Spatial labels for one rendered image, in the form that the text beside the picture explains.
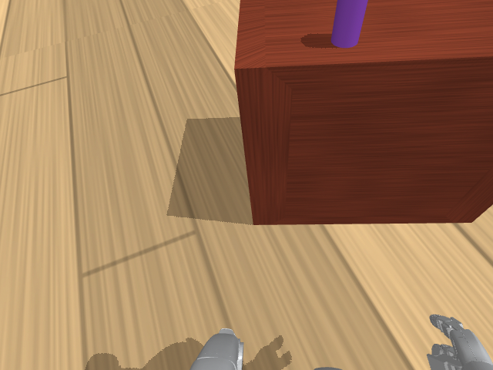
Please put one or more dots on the right robot hand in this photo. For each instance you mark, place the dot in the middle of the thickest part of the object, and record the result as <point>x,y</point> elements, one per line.
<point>466,346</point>

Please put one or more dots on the bottle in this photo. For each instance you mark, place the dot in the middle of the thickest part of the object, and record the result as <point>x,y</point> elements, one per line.
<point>348,21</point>

